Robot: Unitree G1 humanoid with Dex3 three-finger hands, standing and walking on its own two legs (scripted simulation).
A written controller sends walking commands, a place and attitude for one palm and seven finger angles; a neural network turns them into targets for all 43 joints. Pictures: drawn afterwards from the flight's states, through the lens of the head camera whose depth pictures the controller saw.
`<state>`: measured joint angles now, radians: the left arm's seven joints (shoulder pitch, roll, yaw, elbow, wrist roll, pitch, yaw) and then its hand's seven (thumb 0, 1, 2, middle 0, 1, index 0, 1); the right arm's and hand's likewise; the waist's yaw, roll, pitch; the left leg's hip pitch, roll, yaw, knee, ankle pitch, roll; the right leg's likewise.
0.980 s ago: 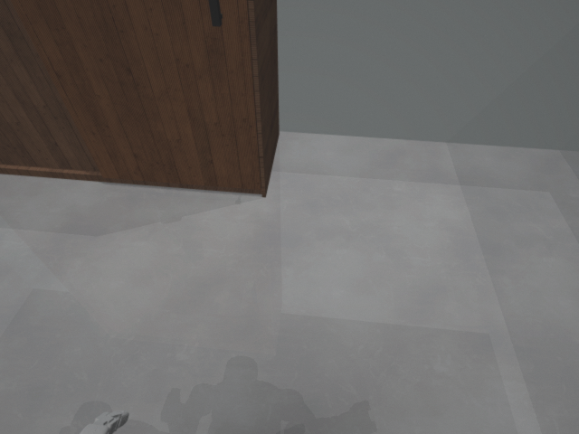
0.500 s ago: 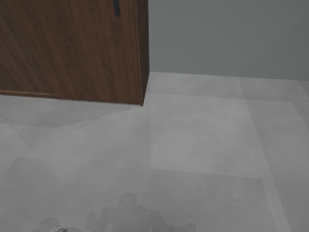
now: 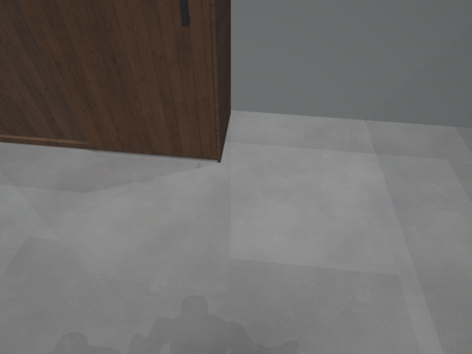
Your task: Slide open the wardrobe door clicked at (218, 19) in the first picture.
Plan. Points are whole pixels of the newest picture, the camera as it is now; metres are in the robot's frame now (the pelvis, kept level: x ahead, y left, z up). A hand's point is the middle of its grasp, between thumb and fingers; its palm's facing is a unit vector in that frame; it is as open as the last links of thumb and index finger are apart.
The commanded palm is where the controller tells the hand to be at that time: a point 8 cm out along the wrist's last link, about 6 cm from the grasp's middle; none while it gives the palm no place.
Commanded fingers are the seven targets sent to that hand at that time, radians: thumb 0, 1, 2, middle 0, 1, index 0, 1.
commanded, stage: stand and wait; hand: right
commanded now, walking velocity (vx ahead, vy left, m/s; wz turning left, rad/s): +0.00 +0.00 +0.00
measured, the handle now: out of the picture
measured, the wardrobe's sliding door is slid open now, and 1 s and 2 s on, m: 0.00 0.00 0.00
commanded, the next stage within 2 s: look at it before walking up in 0.06 s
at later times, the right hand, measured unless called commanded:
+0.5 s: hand out of the picture +0.08 -0.25 -0.16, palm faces -0.03 +0.94 -0.33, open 7.4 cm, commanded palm none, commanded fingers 0.00 -0.90 -0.90 0.20 0.30 0.20 0.30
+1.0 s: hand out of the picture +0.08 -0.23 -0.17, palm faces -0.08 +0.95 -0.31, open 7.4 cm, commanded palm none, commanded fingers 0.00 -0.90 -0.90 0.20 0.30 0.20 0.30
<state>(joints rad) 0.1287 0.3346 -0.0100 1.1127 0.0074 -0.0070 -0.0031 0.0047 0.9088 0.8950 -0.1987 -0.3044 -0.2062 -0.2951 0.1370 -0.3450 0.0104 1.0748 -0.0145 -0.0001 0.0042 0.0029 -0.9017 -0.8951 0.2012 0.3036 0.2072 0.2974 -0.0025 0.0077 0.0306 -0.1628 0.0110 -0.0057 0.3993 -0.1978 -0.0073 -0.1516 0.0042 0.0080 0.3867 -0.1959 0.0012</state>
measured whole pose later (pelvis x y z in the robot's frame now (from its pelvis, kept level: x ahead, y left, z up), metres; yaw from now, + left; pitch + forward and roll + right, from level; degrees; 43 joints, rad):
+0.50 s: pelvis +0.01 +0.00 +0.00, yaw +0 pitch -2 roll +0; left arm 0.11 0.34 -0.01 1.11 0.00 -0.01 0.00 0.00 0.91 0.90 -0.20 -0.30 -0.21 -0.30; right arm 0.14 -0.35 0.01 1.09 -0.01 0.00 0.00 0.00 -0.90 -0.90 0.20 0.30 0.21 0.30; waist -0.01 0.01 0.03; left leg -0.15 0.01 -0.01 0.38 -0.20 -0.01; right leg -0.14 0.01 0.01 0.37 -0.20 0.00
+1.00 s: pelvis +0.00 +0.00 -0.01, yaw +5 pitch -2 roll -1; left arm 0.11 0.28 0.01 1.04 0.01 0.01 0.02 0.00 0.91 0.90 -0.20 -0.30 -0.20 -0.29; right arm 0.18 -0.31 -0.01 1.03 -0.02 0.05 0.00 0.00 -0.90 -0.90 0.20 0.30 0.20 0.30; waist -0.02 0.02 0.06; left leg -0.24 -0.02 -0.08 0.52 -0.24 0.00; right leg -0.18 -0.02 -0.07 0.47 -0.26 0.01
